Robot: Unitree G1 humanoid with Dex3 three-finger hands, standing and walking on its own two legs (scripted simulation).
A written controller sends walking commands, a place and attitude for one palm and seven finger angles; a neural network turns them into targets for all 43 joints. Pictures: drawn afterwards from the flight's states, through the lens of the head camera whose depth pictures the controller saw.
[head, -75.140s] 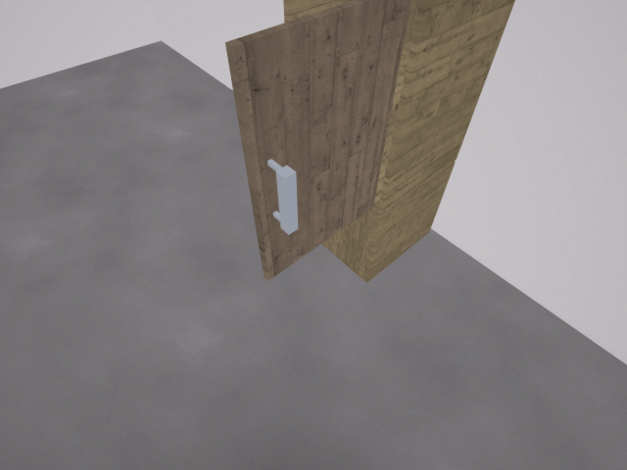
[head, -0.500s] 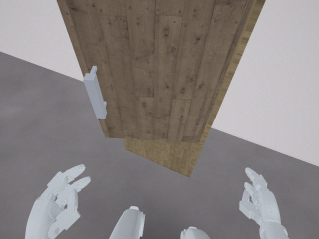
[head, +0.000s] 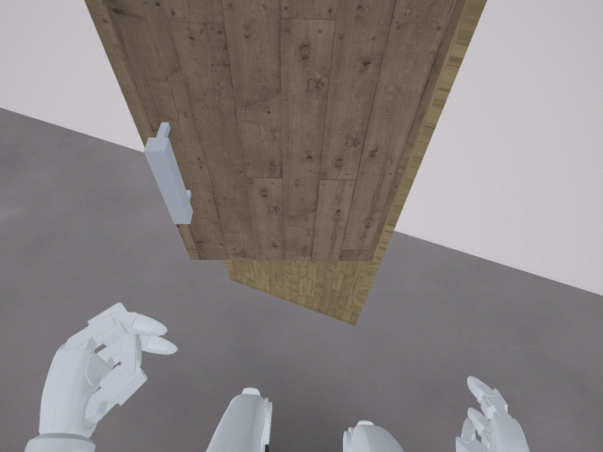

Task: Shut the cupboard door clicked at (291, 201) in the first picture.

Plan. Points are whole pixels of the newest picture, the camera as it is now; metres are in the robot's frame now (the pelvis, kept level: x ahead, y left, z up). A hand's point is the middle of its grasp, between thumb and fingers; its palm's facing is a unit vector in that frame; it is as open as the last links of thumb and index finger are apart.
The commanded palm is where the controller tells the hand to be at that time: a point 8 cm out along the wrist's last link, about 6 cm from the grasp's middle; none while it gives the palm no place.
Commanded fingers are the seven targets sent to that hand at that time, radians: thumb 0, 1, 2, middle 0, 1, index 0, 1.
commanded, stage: raise the hand and make a fist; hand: left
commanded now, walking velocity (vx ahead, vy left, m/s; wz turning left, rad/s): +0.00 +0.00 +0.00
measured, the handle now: (174, 175) +0.48 +0.24 +0.06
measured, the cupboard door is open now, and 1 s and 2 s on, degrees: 21 21 21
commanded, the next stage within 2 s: bring the fist close to the handle in 1.02 s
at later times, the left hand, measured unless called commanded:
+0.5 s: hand (132, 362) +0.21 +0.21 +0.06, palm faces +0.08 -1.00 -0.03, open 3.1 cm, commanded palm +0.19 +0.25 +0.06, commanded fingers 0.00 0.90 0.90 -1.30 -1.50 -1.30 -1.50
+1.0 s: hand (153, 349) +0.22 +0.19 +0.06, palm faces +0.07 -1.00 -0.04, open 3.1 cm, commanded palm +0.20 +0.24 +0.07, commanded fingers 0.00 0.90 0.90 -1.30 -1.50 -1.30 -1.50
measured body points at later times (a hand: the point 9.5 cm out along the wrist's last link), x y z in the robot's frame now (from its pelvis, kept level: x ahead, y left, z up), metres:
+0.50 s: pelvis +0.00 +0.01 +0.01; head +0.04 +0.03 +0.45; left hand +0.20 +0.26 +0.07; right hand +0.20 -0.20 -0.05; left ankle +0.08 +0.12 -0.62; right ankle +0.01 -0.12 -0.62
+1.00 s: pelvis +0.00 +0.00 +0.01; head +0.05 +0.00 +0.46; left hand +0.21 +0.24 +0.07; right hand +0.18 -0.24 -0.07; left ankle +0.08 +0.12 -0.62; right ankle +0.01 -0.12 -0.62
